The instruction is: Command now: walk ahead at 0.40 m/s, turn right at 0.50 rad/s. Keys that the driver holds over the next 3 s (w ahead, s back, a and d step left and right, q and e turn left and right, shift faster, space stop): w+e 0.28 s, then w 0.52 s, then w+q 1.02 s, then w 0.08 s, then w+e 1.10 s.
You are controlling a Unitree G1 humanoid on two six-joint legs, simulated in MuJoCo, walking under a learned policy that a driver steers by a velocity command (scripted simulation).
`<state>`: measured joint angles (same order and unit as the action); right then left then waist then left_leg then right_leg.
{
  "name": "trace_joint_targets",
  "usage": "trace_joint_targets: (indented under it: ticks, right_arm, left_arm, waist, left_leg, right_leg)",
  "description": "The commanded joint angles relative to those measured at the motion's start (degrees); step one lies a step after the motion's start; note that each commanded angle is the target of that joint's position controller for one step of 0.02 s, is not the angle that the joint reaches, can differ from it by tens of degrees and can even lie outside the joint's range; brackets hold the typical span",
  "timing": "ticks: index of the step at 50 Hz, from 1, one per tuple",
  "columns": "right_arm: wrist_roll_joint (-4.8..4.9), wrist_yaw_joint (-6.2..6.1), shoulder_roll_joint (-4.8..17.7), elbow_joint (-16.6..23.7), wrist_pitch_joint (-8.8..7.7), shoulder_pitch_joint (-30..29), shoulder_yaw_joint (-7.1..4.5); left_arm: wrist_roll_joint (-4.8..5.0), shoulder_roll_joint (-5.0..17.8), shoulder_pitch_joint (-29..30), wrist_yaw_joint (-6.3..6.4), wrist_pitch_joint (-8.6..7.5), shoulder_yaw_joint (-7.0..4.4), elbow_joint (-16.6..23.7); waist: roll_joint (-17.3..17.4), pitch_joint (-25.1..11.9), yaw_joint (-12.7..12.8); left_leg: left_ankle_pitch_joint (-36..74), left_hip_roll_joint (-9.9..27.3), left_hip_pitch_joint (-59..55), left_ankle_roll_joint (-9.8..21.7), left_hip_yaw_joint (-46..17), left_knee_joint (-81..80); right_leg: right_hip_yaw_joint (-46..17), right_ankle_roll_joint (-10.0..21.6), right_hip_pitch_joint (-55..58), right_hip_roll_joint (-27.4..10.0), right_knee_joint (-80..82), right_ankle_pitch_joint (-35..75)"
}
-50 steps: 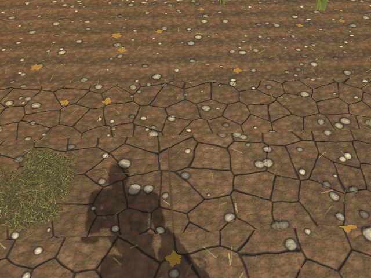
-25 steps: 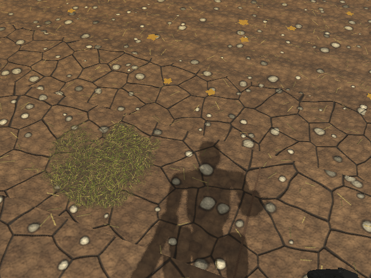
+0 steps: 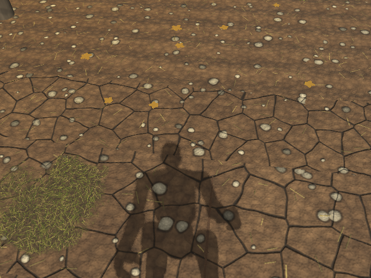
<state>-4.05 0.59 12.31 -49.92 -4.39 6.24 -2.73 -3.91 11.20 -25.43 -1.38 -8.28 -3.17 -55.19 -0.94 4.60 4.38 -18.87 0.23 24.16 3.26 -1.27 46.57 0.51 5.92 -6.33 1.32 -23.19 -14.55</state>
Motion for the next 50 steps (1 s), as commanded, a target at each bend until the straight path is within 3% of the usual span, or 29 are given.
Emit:
trace_joint_targets:
  ticks: [1, 4, 11, 13, 15, 16, 17, 18, 19, 20, 21, 24, 26, 28, 29, 31, 32, 33, 35, 37, 39, 42, 44, 45, 46, 47, 48, 49, 50]
  right_arm:
    - [-0.63, 0.03, 2.70, 3.77, -1.55, -6.96, -0.35]
    - [0.79, 0.34, 1.01, 4.22, -1.45, -9.02, 0.09]
    - [0.44, 1.20, -0.27, 7.99, -1.61, -17.33, -0.20]
    - [0.86, 0.95, 0.02, 7.98, -1.86, -16.73, -0.46]
    - [2.46, 0.26, 1.54, 5.31, -2.49, -9.89, -0.85]
    - [3.20, -0.11, 3.66, 3.20, -2.93, -3.04, -1.59]
    - [2.90, -0.53, 6.60, 0.51, -3.58, 9.25, -2.28]
    - [0.37, -0.61, 10.05, -2.53, -4.00, 23.66, -2.25]
    - [-1.82, 0.97, 8.02, -4.56, -4.84, 29.75, -2.17]
    - [-1.04, 1.62, 6.48, -3.00, -4.78, 20.10, -2.23]
    - [0.16, 1.70, 2.12, -1.35, -3.55, 12.61, -0.81]
    - [0.66, 0.02, -4.11, -1.23, -3.40, 8.71, 1.52]
    - [0.74, -0.44, -2.60, -2.99, -4.08, 10.40, 0.95]
    - [-0.64, 1.13, 0.59, -5.62, -3.95, 13.88, -0.11]
    - [-1.83, 1.90, 0.39, -6.72, -3.86, 15.27, -0.16]
    - [-2.35, 2.44, 0.48, -5.34, -3.92, 13.89, 0.26]
    - [-3.02, 1.49, -1.62, -8.95, -4.35, 18.47, 1.15]
    - [-0.95, -0.28, -1.92, -9.76, -4.37, 25.70, 1.43]
    - [-1.20, -1.71, -3.25, -14.16, -3.85, 38.76, 2.50]
    - [-0.96, -0.81, -3.34, -11.63, -2.56, 35.87, 3.60]
    - [-2.29, 1.05, -0.02, -9.51, -2.17, 30.71, 3.33]
    - [1.02, 0.06, 2.76, -10.77, -1.99, 33.71, 2.37]
    - [1.11, -0.31, 4.59, -12.93, -0.25, 36.66, 2.00]
    - [-0.51, 1.13, 6.05, -12.72, 0.73, 35.06, 1.75]
    - [-3.74, 3.83, 4.02, -15.44, 1.58, 39.42, 2.62]
    - [-2.20, 6.37, -6.71, -19.61, 2.03, 54.53, 4.26]
    - [-0.39, 7.47, -1.55, -15.96, 1.28, 46.90, 3.26]
    - [1.10, 7.73, 2.03, -9.42, 0.40, 29.78, 1.95]
    - [2.33, 6.38, 2.52, -6.06, -1.13, 22.22, 1.46]
  left_arm:
    - [-0.58, 3.96, -6.10, -0.08, 0.63, 0.32, 0.25]
    - [-0.22, 4.09, -7.89, -0.62, 1.16, 0.92, -0.82]
    - [-0.61, 5.27, -13.90, -2.18, 2.43, 0.67, -4.30]
    - [-0.62, 5.25, -12.42, -2.17, 2.84, 0.31, -3.89]
    - [-0.34, 7.18, -5.95, -2.20, 3.33, -0.41, -2.11]
    - [-1.06, 6.86, -4.05, -2.37, 3.11, -0.37, -1.56]
    - [-1.25, 2.94, -2.60, -2.49, 2.32, 0.80, 0.09]
    - [-0.93, -3.11, -9.18, -2.69, 1.90, 2.34, 1.26]
    - [-0.16, -1.49, -4.19, -2.96, 1.06, 1.57, 2.67]
    - [0.25, 3.58, 2.76, -2.27, 0.97, 0.05, 3.22]
    - [-0.75, 4.13, 3.68, -0.86, 1.27, 0.02, 2.40]
    - [-2.90, -3.26, 4.54, 0.17, 2.83, 1.80, 4.22]
    - [-1.99, -1.23, 8.43, -0.87, 3.66, 1.52, 5.89]
    - [-1.38, -2.25, 9.86, -2.16, 4.78, 2.23, 6.67]
    - [-2.01, -2.26, 7.90, -3.04, 5.13, 2.67, 6.46]
    - [-2.63, 0.36, 6.82, -4.16, 4.69, 2.36, 7.18]
    - [-2.02, 0.78, 14.34, -3.60, 4.45, 2.86, 10.38]
    - [-2.77, 2.82, 18.92, -2.91, 4.03, 2.48, 11.36]
    - [-2.61, 0.84, 28.44, -2.33, 3.66, 3.23, 13.72]
    - [-2.66, -0.01, 28.73, -2.82, 3.66, 4.07, 12.49]
    - [-1.88, 1.98, 27.41, -3.25, 5.14, 3.98, 13.41]
    - [-2.72, 3.35, 31.50, -3.00, 6.09, 4.48, 14.65]
    - [-2.09, 4.58, 25.61, -2.30, 5.24, 4.03, 9.61]
    - [-0.57, 8.55, 13.24, -1.43, 4.64, 1.97, 5.10]
    - [-0.09, 13.43, -3.76, -0.73, 4.39, -0.90, -0.37]
    - [-0.42, 14.98, -16.68, -2.18, 5.02, -1.52, -3.51]
    - [-1.41, 15.11, -20.00, -3.28, 5.61, -1.79, -2.47]
    - [-2.22, 14.95, -18.91, -3.13, 5.96, -1.74, -3.38]
    - [-1.22, 14.44, -11.63, -2.95, 5.58, -1.34, -2.41]
  waist:
    - [-3.23, 3.75, -0.11]
    - [-4.81, 3.40, -0.14]
    - [-7.56, 3.43, 2.30]
    - [-7.25, 2.94, 0.77]
    - [-5.93, 0.95, -4.27]
    - [-4.48, -2.36, -7.13]
    - [2.86, -12.36, -11.89]
    - [16.27, -24.65, -10.78]
    - [14.63, -14.98, -14.18]
    - [5.74, -0.08, -12.05]
    - [0.71, -0.19, -9.21]
    - [2.60, -0.42, -3.87]
    - [1.57, 0.33, -4.65]
    - [2.53, -1.05, -4.78]
    - [3.60, -0.24, -3.90]
    - [2.42, -0.36, -2.83]
    - [1.80, 1.80, -5.46]
    - [0.36, 0.64, -10.30]
    - [2.47, 1.95, -15.57]
    - [2.41, 1.69, -15.04]
    - [3.72, 5.56, -12.06]
    - [0.68, 9.14, -14.21]
    - [-0.50, 5.74, -12.87]
    - [-3.68, 1.53, -7.02]
    - [-5.93, -4.02, -0.82]
    - [-14.05, -27.50, -2.93]
    - [-13.00, -31.46, 2.59]
    - [-10.49, -21.21, 5.64]
    - [-6.48, -12.17, 3.38]
  left_leg:
    - [7.34, 1.99, 18.95, -0.26, -2.28, 3.21]
    - [14.95, 1.30, 13.31, -2.31, 0.02, -1.43]
    - [12.01, -0.92, 2.13, -3.06, 3.85, -13.19]
    - [8.60, -1.17, -0.56, -2.75, 3.35, -14.09]
    - [14.28, -2.82, -13.18, -1.77, 4.97, -19.12]
    - [17.90, -2.17, -23.20, 0.09, 4.08, -17.79]
    - [22.43, 4.19, -39.17, 6.65, -1.87, -16.15]
    - [42.75, 17.14, -58.37, 20.21, -18.72, -15.00]
    - [22.33, 24.87, -54.96, 24.57, -35.91, -25.64]
    - [9.09, 25.28, -39.00, 20.13, -31.40, -30.22]
    - [3.37, 22.75, -29.35, 18.09, -26.13, -32.30]
    - [11.77, 16.17, -16.92, 14.08, -14.32, -37.71]
    - [13.85, 12.74, -15.33, 13.11, -8.24, -39.21]
    - [15.62, 9.69, -10.17, 11.72, -1.81, -36.82]
    - [17.49, 9.99, -6.66, 11.42, -1.62, -33.80]
    - [16.61, 9.49, 2.69, 11.94, -0.11, -29.73]
    - [11.88, 12.93, -12.02, 11.67, -5.77, -26.03]
    - [9.86, 13.48, -29.38, 12.89, -7.50, -22.15]
    - [7.20, 14.97, -38.05, 13.01, -12.45, -15.83]
    - [-0.59, 7.81, -14.62, 10.28, -4.99, -14.43]
    - [-9.42, 9.44, 4.13, 9.31, -5.19, -16.42]
    - [-8.51, 11.80, -10.74, 7.35, -10.02, -10.09]
    - [-4.57, 8.67, -17.01, 5.01, -9.54, -0.03]
    - [0.38, 6.90, -11.03, 2.43, -6.44, 11.01]
    - [1.80, 4.55, 0.60, -2.54, -3.09, 24.46]
    - [-23.86, 0.55, 9.68, -4.98, -0.11, 51.10]
    - [-30.26, -0.14, 16.85, -5.80, -0.17, 69.18]
    - [-27.59, 0.13, 29.72, -4.71, 0.67, 74.93]
    - [-21.27, 1.93, 35.88, -2.66, 1.25, 72.26]
  right_leg:
    - [-23.46, 9.18, 11.15, -15.42, 17.86, -12.47]
    - [-18.05, 8.71, 6.89, -12.67, 17.21, -4.41]
    - [-19.82, 9.92, 2.08, -12.65, 11.47, 10.81]
    - [-22.12, 9.41, 1.56, -13.56, 9.40, 15.85]
    - [-20.84, 7.10, -3.56, -11.45, 4.55, 23.35]
    - [-19.34, 4.83, -7.98, -8.76, -2.62, 27.12]
    - [-15.20, 0.88, -15.31, -2.32, -20.24, 21.44]
    - [-8.47, -4.48, -28.49, 7.47, -44.51, -19.79]
    - [-8.52, -3.64, -47.38, 5.91, -60.02, -25.65]
    - [-10.45, -1.91, -51.59, -0.16, -60.69, -16.91]
    - [-8.75, -0.74, -44.36, -2.98, -57.24, -10.80]
    - [-8.95, 0.28, -33.18, -7.77, -45.50, -3.85]
    - [-6.62, -1.50, -33.15, -7.46, -35.16, -0.50]
    - [-2.56, -2.77, -27.17, -7.58, -29.13, 9.69]
    - [-3.96, -2.66, -25.84, -8.25, -32.66, 17.36]
    - [-0.47, -2.27, -18.94, -6.54, -37.01, 19.54]
    - [-11.42, -2.85, -35.84, -12.19, -30.38, 28.66]
    - [-8.78, -3.73, -50.59, -11.11, -20.40, 31.94]
    - [-7.39, -5.27, -60.03, -11.83, -14.03, 32.05]
    - [-0.05, -3.61, -35.83, -9.52, -5.28, 45.19]
    - [0.20, -2.83, -18.38, -9.73, -13.10, 44.55]
    - [-3.02, -3.42, -23.62, -11.72, 1.76, 34.96]
    - [-1.32, -5.25, -14.75, -11.54, 10.39, 42.15]
    - [1.67, -4.64, 2.38, -10.49, 11.93, 49.09]
    - [2.31, -2.80, 25.43, -11.87, 5.62, 54.58]
    - [-3.10, 8.69, 54.70, -21.05, -21.32, 74.83]
    - [-8.75, 13.92, 55.32, -26.80, -22.41, 75.81]
    - [-11.27, 12.23, 43.72, -26.31, -13.45, 54.16]
    - [-11.93, 10.76, 28.96, -26.72, -5.35, 28.67]
